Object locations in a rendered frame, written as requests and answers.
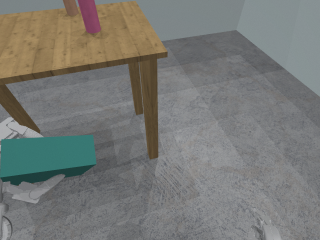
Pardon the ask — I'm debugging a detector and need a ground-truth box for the left robot hand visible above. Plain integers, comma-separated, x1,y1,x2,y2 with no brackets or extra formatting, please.
0,117,65,204

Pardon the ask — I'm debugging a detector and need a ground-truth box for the left robot forearm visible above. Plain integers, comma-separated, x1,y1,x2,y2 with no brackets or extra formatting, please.
0,202,13,240

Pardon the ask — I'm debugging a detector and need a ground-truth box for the table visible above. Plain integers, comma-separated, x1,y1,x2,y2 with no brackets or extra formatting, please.
0,1,168,186

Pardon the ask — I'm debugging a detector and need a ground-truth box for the right robot hand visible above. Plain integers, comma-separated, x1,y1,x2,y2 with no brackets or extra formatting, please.
244,207,282,240

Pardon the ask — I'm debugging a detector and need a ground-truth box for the sponge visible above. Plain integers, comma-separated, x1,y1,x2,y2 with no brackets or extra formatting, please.
0,135,97,186

